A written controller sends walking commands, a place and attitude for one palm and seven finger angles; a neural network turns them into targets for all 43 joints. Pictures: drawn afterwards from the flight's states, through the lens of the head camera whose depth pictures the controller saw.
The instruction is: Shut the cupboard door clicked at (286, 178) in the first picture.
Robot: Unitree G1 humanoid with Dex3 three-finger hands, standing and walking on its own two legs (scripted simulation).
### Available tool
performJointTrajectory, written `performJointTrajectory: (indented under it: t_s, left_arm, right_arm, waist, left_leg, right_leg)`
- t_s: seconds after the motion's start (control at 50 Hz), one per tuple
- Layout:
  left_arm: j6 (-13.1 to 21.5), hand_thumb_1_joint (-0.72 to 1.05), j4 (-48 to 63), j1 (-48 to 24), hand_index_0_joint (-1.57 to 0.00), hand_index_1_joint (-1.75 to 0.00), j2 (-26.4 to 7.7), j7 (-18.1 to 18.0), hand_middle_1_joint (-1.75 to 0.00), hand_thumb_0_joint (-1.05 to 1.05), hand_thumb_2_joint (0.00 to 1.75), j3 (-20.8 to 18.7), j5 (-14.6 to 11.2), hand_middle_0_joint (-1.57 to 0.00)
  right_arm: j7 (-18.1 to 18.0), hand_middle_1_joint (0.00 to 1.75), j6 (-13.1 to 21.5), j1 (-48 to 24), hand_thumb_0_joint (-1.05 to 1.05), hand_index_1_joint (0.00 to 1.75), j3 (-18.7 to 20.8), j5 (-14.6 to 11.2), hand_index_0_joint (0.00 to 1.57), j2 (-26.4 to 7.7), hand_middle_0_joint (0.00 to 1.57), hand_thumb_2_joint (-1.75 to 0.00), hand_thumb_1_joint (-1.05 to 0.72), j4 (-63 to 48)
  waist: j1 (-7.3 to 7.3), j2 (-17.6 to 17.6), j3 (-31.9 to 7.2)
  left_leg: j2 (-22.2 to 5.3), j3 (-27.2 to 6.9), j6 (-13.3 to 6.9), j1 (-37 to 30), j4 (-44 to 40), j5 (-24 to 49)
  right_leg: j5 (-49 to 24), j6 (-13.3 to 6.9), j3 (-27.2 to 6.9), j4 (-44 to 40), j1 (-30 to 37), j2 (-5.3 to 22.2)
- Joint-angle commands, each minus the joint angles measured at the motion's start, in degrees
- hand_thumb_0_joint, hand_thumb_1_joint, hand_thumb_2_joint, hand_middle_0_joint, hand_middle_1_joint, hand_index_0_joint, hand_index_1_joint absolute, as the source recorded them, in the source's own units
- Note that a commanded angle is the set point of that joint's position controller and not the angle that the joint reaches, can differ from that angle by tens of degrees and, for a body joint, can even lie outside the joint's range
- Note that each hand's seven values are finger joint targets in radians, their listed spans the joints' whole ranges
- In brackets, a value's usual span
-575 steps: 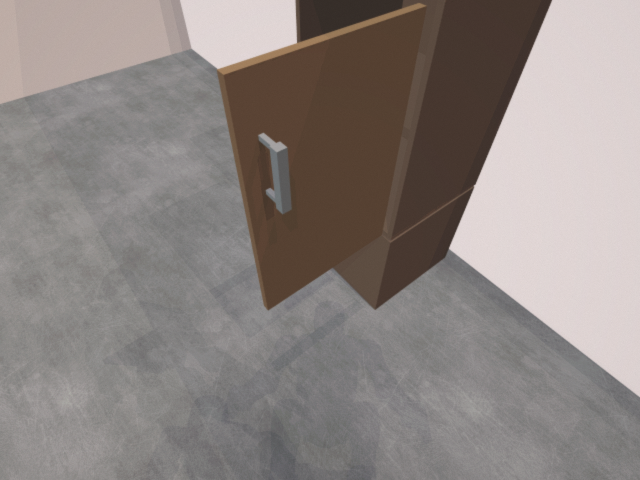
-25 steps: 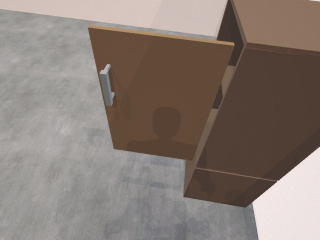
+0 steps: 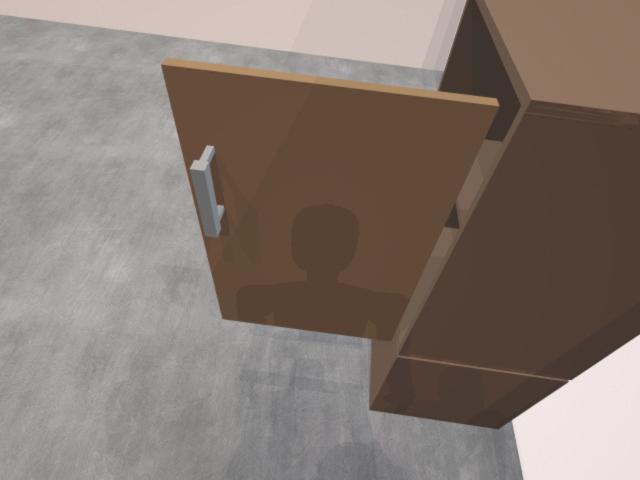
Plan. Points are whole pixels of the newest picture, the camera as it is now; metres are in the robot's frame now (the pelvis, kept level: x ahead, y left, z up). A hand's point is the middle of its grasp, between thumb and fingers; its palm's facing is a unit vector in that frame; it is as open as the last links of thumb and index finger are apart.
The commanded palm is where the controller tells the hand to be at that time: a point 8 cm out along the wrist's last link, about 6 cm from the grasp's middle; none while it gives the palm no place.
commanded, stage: come to a stop and stand still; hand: left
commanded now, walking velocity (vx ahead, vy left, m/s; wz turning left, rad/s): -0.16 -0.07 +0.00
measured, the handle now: (210, 192) +0.46 +0.21 +0.09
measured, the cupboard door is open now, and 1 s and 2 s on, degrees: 91 91 91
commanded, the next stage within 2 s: look again from close up in 1.48 s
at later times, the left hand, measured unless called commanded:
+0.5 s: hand out of the picture +0.08 +0.21 -0.17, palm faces +0.00 -0.99 -0.14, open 7.3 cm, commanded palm none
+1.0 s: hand out of the picture -0.01 +0.16 -0.16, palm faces -0.01 -0.98 -0.20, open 7.3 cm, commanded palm none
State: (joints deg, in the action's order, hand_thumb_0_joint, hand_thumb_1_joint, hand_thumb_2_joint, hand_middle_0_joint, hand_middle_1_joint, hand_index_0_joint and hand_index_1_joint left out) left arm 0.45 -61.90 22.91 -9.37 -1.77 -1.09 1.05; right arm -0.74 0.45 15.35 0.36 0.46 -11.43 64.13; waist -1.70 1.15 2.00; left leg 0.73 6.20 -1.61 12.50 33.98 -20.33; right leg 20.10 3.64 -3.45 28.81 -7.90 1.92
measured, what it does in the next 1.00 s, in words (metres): steps on the spot: right foot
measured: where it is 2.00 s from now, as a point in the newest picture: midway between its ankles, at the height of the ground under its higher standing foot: outside the picture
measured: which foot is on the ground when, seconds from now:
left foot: down 0.00-1.00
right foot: down 0.00-0.02, up 0.04-0.76, down 0.78-1.00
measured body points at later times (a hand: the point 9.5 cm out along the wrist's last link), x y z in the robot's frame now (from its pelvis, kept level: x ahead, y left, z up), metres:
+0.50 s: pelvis +0.00 +0.04 +0.02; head +0.03 +0.09 +0.46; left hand +0.08 +0.26 -0.16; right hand -0.04 -0.18 -0.12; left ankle -0.02 +0.05 -0.73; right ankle -0.03 -0.15 -0.65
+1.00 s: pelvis -0.01 +0.00 +0.01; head -0.01 +0.00 +0.46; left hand +0.00 +0.22 -0.15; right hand -0.06 -0.20 -0.15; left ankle -0.02 +0.05 -0.73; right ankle -0.05 -0.14 -0.73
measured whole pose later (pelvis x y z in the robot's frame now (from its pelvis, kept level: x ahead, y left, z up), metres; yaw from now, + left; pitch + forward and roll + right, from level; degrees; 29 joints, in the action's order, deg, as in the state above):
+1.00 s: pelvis -0.01 +0.00 +0.01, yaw -2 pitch -1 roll +0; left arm -0.3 -63.8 16.9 -7.9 -3.1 -0.5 0.2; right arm -2.2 1.5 18.4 0.6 0.5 -5.7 68.1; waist 1.5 0.1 1.4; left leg 2.5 8.5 -4.8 7.4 22.4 -14.2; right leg 15.7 1.9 0.8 23.7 -6.6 2.4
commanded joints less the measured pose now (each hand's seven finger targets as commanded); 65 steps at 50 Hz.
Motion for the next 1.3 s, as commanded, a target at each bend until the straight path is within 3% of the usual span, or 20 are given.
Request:
performJointTrajectory:
  t_s: [0.0,0.02,0.08,0.14,0.2,0.34,0.4,0.52,0.6,0.66,0.68,0.72,0.74,0.76,0.78,0.8,0.82,0.86,1.04,1.28]
  left_arm:
    - [-0.4,0.90,3.5,-0.2,-0.20,-0.30,-5.6,-1.6,-0.30,0.00,0.90,-0.8,-0.6,-0.20]
    - [-1.3,0.90,3.0,-1.1,-0.20,-0.30,-5.7,-2.2,-0.30,0.00,0.90,-0.8,-0.4,-0.20]
    - [-2.0,0.90,3.1,-1.6,-0.20,-0.30,-5.3,-2.1,-0.30,0.00,0.90,-1.0,-0.1,-0.20]
    - [-2.6,0.90,3.0,-1.0,-0.20,-0.30,-3.5,-1.8,-0.30,0.00,0.90,-1.3,-0.1,-0.20]
    - [-3.2,0.90,4.4,-2.7,-0.20,-0.30,-4.3,-1.4,-0.30,0.00,0.90,-2.2,-0.1,-0.20]
    - [-4.1,0.90,6.5,-7.6,-0.20,-0.30,-4.0,-0.8,-0.30,0.00,0.90,-3.2,0.0,-0.20]
    - [-4.0,0.90,6.6,-9.3,-0.20,-0.30,-3.6,-0.5,-0.30,0.00,0.90,-3.0,-0.2,-0.20]
    - [-3.6,0.90,6.2,-12.6,-0.20,-0.30,-2.9,-0.2,-0.30,0.00,0.90,-2.0,-0.2,-0.20]
    - [-3.2,0.90,5.7,-12.7,-0.20,-0.30,-2.1,-0.3,-0.30,0.00,0.90,-1.4,-0.2,-0.20]
    - [-2.7,0.90,4.4,-10.0,-0.20,-0.30,-1.5,-0.5,-0.30,0.00,0.90,-1.4,-0.3,-0.20]
    - [-2.5,0.90,3.7,-9.3,-0.20,-0.30,-1.9,-0.6,-0.30,0.00,0.90,-1.3,-0.4,-0.20]
    - [-1.6,0.90,2.2,-5.8,-0.20,-0.30,-2.0,-0.9,-0.30,0.00,0.90,-1.1,-0.6,-0.20]
    - [-1.1,0.90,1.5,-5.2,-0.20,-0.30,-2.7,-1.1,-0.30,0.00,0.90,-1.0,-0.7,-0.20]
    - [-0.7,0.90,1.1,-5.2,-0.20,-0.30,-3.1,-1.3,-0.30,0.00,0.90,-0.7,-0.8,-0.20]
    - [-0.5,0.90,1.0,-5.4,-0.20,-0.30,-3.5,-1.3,-0.30,0.00,0.90,-0.5,-0.9,-0.20]
    - [-0.5,0.90,0.9,-5.0,-0.20,-0.30,-3.4,-1.2,-0.30,0.00,0.90,-0.3,-0.7,-0.20]
    - [-0.4,0.90,0.4,-4.5,-0.20,-0.30,-3.0,-1.3,-0.30,0.00,0.90,-0.3,-0.5,-0.20]
    - [-0.1,0.90,-0.3,-2.8,-0.20,-0.30,-2.1,-1.4,-0.30,0.00,0.90,0.2,-0.7,-0.20]
    - [0.2,0.90,-1.7,0.2,-0.20,-0.30,-1.3,-1.4,-0.30,0.00,0.90,0.9,-0.5,-0.20]
    - [1.0,0.90,-2.9,4.3,-0.20,-0.30,-0.3,-1.3,-0.30,0.00,0.90,1.0,-0.2,-0.20]
  right_arm:
    - [-1.4,0.30,2.1,9.5,0.00,0.30,2.3,-0.7,0.20,-8.9,0.20,-0.90,-0.90,-0.3]
    - [-1.8,0.30,1.6,8.5,0.00,0.30,1.8,-0.5,0.20,-7.8,0.20,-0.90,-0.90,0.0]
    - [-2.8,0.30,1.5,6.6,0.00,0.30,1.8,-0.3,0.20,-6.6,0.20,-0.90,-0.90,-1.1]
    - [-3.2,0.30,1.2,5.4,0.00,0.30,1.8,-0.1,0.20,-5.0,0.20,-0.90,-0.90,-1.8]
    - [-3.6,0.30,1.1,5.5,0.00,0.30,2.4,0.1,0.20,-5.1,0.20,-0.90,-0.90,-2.2]
    - [-3.8,0.30,1.3,7.3,0.00,0.30,2.5,0.6,0.20,-2.9,0.20,-0.90,-0.90,-1.6]
    - [-3.7,0.30,1.5,8.1,0.00,0.30,2.3,0.8,0.20,-2.0,0.20,-0.90,-0.90,-1.0]
    - [-3.1,0.30,1.4,9.0,0.00,0.30,2.0,0.9,0.20,-1.9,0.20,-0.90,-0.90,0.4]
    - [-2.9,0.30,1.3,9.9,0.00,0.30,2.2,0.9,0.20,-2.3,0.20,-0.90,-0.90,1.6]
    - [-2.6,0.30,1.2,9.7,0.00,0.30,2.4,0.7,0.20,-2.3,0.20,-0.90,-0.90,2.3]
    - [-2.6,0.30,1.2,9.4,0.00,0.30,2.3,0.5,0.20,-2.0,0.20,-0.90,-0.90,2.6]
    - [-2.3,0.30,1.3,8.9,0.00,0.30,2.1,0.1,0.20,-1.0,0.20,-0.90,-0.90,2.7]
    - [-2.2,0.30,1.4,8.9,0.00,0.30,1.7,-0.2,0.20,0.3,0.20,-0.90,-0.90,2.7]
    - [-2.0,0.30,1.3,8.6,0.00,0.30,1.4,-0.3,0.20,1.3,0.20,-0.90,-0.90,2.7]
    - [-1.8,0.30,1.1,8.7,0.00,0.30,1.2,-0.2,0.20,1.8,0.20,-0.90,-0.90,3.0]
    - [-1.6,0.30,1.3,9.0,0.00,0.30,1.1,-0.1,0.20,1.8,0.20,-0.90,-0.90,3.1]
    - [-1.6,0.30,1.4,9.6,0.00,0.30,1.3,0.1,0.20,1.0,0.20,-0.90,-0.90,3.2]
    - [-1.7,0.30,1.5,9.5,0.00,0.30,1.4,0.0,0.20,0.0,0.20,-0.90,-0.90,3.8]
    - [-1.4,0.30,0.7,7.0,0.00,0.30,1.1,-0.3,0.20,0.3,0.20,-0.90,-0.90,3.7]
    - [-1.4,0.30,0.6,5.6,0.00,0.30,1.0,-0.4,0.20,0.9,0.20,-0.90,-0.90,3.0]
  waist:
    - [3.83,-11.4,-3.9]
    - [3.59,-11.2,-0.7]
    - [2.76,-5.9,4.1]
    - [2.17,-5.8,1.5]
    - [2.25,-4.9,-0.5]
    - [3.05,-5.8,-0.4]
    - [3.34,-6.8,0.2]
    - [4.15,-7.6,2.4]
    - [4.51,-8.1,1.5]
    - [3.57,-7.1,-0.1]
    - [3.09,-6.7,0.3]
    - [1.87,-3.8,-1.0]
    - [2.24,-1.6,-0.5]
    - [2.52,-0.7,1.3]
    - [2.70,-1.4,3.3]
    - [2.70,-3.2,3.9]
    - [2.77,-1.3,2.1]
    - [2.72,1.8,-0.8]
    - [2.61,0.7,5.3]
    - [2.34,-0.1,4.1]
  left_leg:
    - [-17.2,-14.2,-3.8,-15.6,-10.5,60.4]
    - [-17.9,-13.3,-4.2,-12.2,-12.0,66.1]
    - [-17.9,-12.5,-5.1,-8.6,-12.5,67.4]
    - [-16.9,-10.7,-5.2,-10.8,-12.5,66.0]
    - [-18.0,-10.9,-6.0,-11.9,-12.3,63.6]
    - [-16.6,-11.3,-4.4,-11.7,-13.7,53.2]
    - [-16.3,-12.2,-4.1,-11.5,-15.2,46.9]
    - [-16.0,-13.4,-5.6,-8.3,-19.7,29.2]
    - [-15.8,-14.3,-6.1,-8.7,-19.7,27.5]
    - [-15.1,-13.5,-5.9,-8.3,-18.6,26.7]
    - [-14.4,-12.9,-5.4,-6.5,-17.7,26.5]
    - [-11.5,-11.0,-2.6,-3.5,-15.0,22.5]
    - [-9.5,-9.7,-0.7,-0.4,-14.6,18.7]
    - [-7.8,-8.3,0.5,0.9,-15.4,13.9]
    - [-6.9,-8.5,0.9,1.0,-16.9,11.0]
    - [-6.7,-8.7,1.2,-0.7,-18.2,12.2]
    - [-7.1,-8.4,1.0,-2.9,-17.1,20.2]
    - [-7.6,-7.1,0.1,-6.5,-15.0,25.6]
    - [-7.0,-6.9,-0.5,-5.6,-18.2,12.4]
    - [-6.8,-6.4,-0.5,-6.2,-17.4,11.3]
  right_leg:
    - [3.0,-2.6,3.5,10.6,-11.4,0.2]
    - [10.3,-2.2,2.1,14.9,-10.8,0.4]
    - [9.6,-2.7,1.4,22.3,-13.4,1.4]
    - [4.4,-2.2,1.3,25.4,-15.2,0.2]
    - [2.3,-1.9,0.2,30.3,-18.3,-0.7]
    - [-1.3,-1.0,-1.6,35.7,-22.5,-1.3]
    - [-1.7,-0.8,-1.5,31.6,-21.5,-0.4]
    - [-0.4,-1.2,0.9,19.1,-16.3,1.4]
    - [2.6,-2.0,3.3,10.5,-11.6,1.2]
    - [0.1,-2.8,4.5,4.4,-7.6,1.0]
    - [-2.6,-3.1,4.7,0.8,-4.9,1.0]
    - [-11.9,-3.8,3.8,-8.7,1.6,2.0]
    - [-15.4,-5.1,0.1,-9.0,3.9,4.5]
    - [-16.9,-6.5,-2.1,-8.9,2.6,6.8]
    - [-16.3,-7.1,-1.6,-8.8,0.3,7.7]
    - [-14.8,-6.8,-0.6,-7.7,-1.6,6.8]
    - [-17.7,-5.8,0.6,-6.2,-0.8,4.8]
    - [-20.6,-5.0,1.3,-6.1,-0.1,4.7]
    - [-12.2,-4.5,0.0,-9.9,-5.6,4.7]
    - [-11.8,-5.0,-0.7,-11.6,-6.1,4.7]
